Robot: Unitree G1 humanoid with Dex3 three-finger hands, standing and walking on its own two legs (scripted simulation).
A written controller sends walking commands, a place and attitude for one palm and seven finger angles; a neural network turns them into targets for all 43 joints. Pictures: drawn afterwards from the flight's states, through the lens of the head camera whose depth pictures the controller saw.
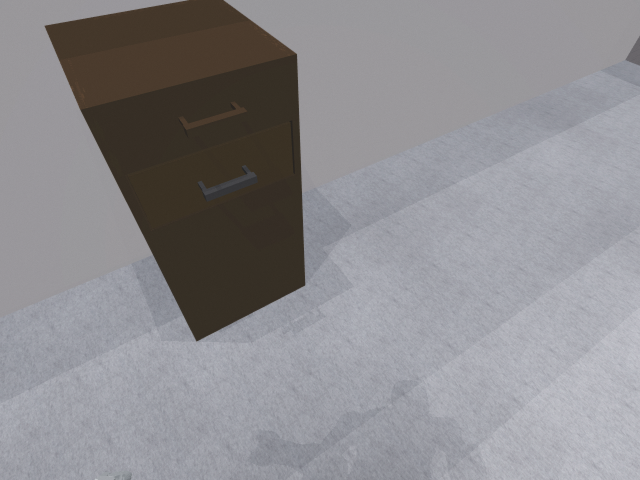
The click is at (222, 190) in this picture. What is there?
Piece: drawer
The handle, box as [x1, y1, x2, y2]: [197, 165, 257, 201]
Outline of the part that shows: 256,176 244,165 242,166 242,169 245,172 245,175 207,189 201,181 197,182 207,201 257,182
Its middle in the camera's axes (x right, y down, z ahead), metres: -0.23 -0.13 +0.92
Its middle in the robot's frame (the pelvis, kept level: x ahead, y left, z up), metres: +0.76 +0.26 -0.13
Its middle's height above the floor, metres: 0.64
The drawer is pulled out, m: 0.00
